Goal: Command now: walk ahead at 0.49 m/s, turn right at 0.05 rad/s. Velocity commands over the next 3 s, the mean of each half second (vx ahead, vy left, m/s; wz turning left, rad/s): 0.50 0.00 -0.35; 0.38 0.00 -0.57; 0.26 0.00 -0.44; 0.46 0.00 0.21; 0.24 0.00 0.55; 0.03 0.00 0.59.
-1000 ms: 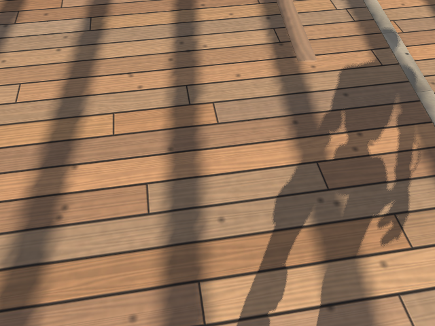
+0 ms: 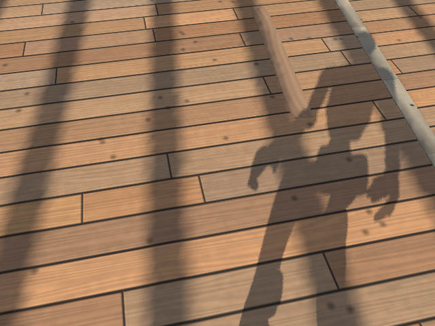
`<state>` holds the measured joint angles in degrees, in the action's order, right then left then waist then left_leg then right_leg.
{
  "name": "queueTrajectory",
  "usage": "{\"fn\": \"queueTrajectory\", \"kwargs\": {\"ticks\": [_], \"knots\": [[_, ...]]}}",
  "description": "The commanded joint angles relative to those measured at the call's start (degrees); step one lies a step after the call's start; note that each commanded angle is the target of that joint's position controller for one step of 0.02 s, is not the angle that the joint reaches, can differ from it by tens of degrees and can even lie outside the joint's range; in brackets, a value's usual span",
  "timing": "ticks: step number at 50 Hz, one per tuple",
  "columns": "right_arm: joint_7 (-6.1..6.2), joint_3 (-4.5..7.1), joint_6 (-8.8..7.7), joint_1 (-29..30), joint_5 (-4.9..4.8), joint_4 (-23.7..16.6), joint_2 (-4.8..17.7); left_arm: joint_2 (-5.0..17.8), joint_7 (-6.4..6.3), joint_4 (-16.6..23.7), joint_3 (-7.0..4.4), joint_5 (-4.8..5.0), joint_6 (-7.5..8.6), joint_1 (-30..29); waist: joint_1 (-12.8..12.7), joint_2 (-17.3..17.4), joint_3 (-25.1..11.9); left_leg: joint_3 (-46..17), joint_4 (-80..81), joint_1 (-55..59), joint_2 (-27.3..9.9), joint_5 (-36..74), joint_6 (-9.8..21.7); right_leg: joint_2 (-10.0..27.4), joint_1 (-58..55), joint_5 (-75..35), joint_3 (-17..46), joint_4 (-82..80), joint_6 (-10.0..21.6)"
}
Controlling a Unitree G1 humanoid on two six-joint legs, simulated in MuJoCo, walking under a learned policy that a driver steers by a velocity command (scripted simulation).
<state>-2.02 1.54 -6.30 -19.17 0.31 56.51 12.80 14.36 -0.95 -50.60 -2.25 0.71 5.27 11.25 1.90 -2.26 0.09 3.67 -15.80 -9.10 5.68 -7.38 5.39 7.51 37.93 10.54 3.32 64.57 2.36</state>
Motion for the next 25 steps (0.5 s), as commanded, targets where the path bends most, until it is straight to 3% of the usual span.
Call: {"fn": "queueTrajectory", "kwargs": {"ticks": [1,6,11,13,14,15,16,17,18,19,20,21,23,25], "knots": [[1.22,1.35,-0.84,2.25,0.02,-3.15,7.92,2.49,-0.26,2.44,-0.74,-0.47,-0.2,1.57,-2.54,4.12,3.1,-11.76,10.96,-4.3,-16.66,5.34,9.36,2.32,2.78,-8.81,0.25,-7.74,-1.56],[2.04,1.6,-0.36,-2.29,-0.49,-1.59,9.38,1.35,1.02,5.02,-0.15,0.31,0.15,-7.72,1.3,4.46,3.22,-5.75,10.44,2.98,-16.65,7.1,6.23,-0.29,1.83,-18.03,-2.26,-23.8,-0.99],[2.24,1.97,1.01,-4.8,-0.62,0.14,9.71,1.57,3.17,9.04,0.13,0.86,0.21,-13.84,2.89,4.36,5.35,-3.16,6.34,14.63,-20.8,9.34,4.89,-1.84,6.11,-10.79,-2.36,-29.38,1.48],[2.44,2.34,1.73,-2.98,-0.74,-0.48,10.87,2.41,4.07,10.1,-0.15,0.77,0.37,-12.96,1.4,5.41,4.21,-1.29,1.66,16.45,-21.33,19.57,3.62,-3.53,2.65,-4.97,-4.73,-30.38,3.21],[2.6,2.55,2.08,-1.63,-0.71,-1.14,11.76,3.53,4.29,10.08,-0.72,0.63,0.35,-10.43,-0.37,6.55,1.92,0.11,-2.98,16.08,-20.97,30.61,2.81,-5.61,-2.8,-2.6,-6.92,-30.43,4.26],[2.81,2.57,2.61,-0.19,-0.57,-1.83,11.98,5.32,4.33,8.66,-1.91,0.58,0.3,-3.64,-4.27,6.68,-2.24,2.36,-12.17,14.32,-19.46,40.4,1.51,-8.41,-12.49,-3.14,-9.06,-31.82,5.59],[3.17,2.11,2.87,-0.02,-0.12,-2.97,10.99,9.07,3.93,5.84,-3.96,0.73,0.16,6.73,-8.46,5.01,-7.78,4.6,-25.91,7.41,-16.62,40.62,-0.52,-9.71,-27.33,-5.16,-7.22,-33.06,7.66],[2.93,0.56,1.78,-3.26,0.68,-5.54,7.01,16.7,3.04,5.06,-6.1,0.06,-0.21,15.36,-9.17,-6.15,-15.72,5.88,-49.49,-15.06,-10.41,19.24,-4.19,4.7,-50.29,-3.05,17.09,-34.38,15.75],[1.98,-0.71,-0.73,-4.66,0.66,-5.98,3.92,15.9,3.07,5.61,-5.49,0.47,-0.06,15.18,-6.86,-12.79,-22.6,-3.89,-63.42,-31.34,-1.11,-22.54,-5.38,13.44,-61.88,2.35,44.16,-46.12,22.52],[1.11,0.82,-2.84,0.63,-1.36,-7.53,9.6,11.67,2.92,5.7,-4.31,0.01,-0.01,14.42,-8.32,-9.06,-18.4,-10.45,-66.56,-37.65,-5.38,-20.47,-3.27,11.45,-59.61,3.48,39.45,-47.39,18.91],[1.01,0.91,-3.69,5.16,-2.44,-9.25,10.38,9.19,2.66,6.68,-3.66,-0.12,-0.04,10.51,-7.28,-5.16,-11.6,-9.3,-64.17,-38.57,-8.01,-15.76,-2.15,9.12,-51.65,-0.85,29.95,-47.21,16.38],[1.41,1.05,-3.68,6.65,-1.59,-9.45,9.94,7.75,2.8,8.06,-3.13,-0.28,-0.11,5.86,-4.66,1.5,-7.11,-8.66,-58.99,-35.74,-10.36,-11.84,-2.31,6.73,-41.92,-7.09,23.17,-48.28,14.96],[1.92,1.86,-1.95,5.65,-0.32,-9.79,9.63,5.67,2.87,9.95,-2.39,-0.82,-0.11,1.53,-0.9,1.58,-4.44,-8.76,-51.72,-28.06,-12.82,-8.96,-3.34,3.24,-31.03,-13.33,17.36,-51.07,13.69],[2.18,1.91,-0.55,5.24,0.41,-10.6,7.95,7.03,2.48,9.96,-2.76,-0.3,0.1,2.28,0.11,0.87,-3.23,-7.58,-47.32,-26.39,-12.34,-6.98,-5.33,1.69,-26.48,-17.97,14.13,-52.45,14.44]]}}
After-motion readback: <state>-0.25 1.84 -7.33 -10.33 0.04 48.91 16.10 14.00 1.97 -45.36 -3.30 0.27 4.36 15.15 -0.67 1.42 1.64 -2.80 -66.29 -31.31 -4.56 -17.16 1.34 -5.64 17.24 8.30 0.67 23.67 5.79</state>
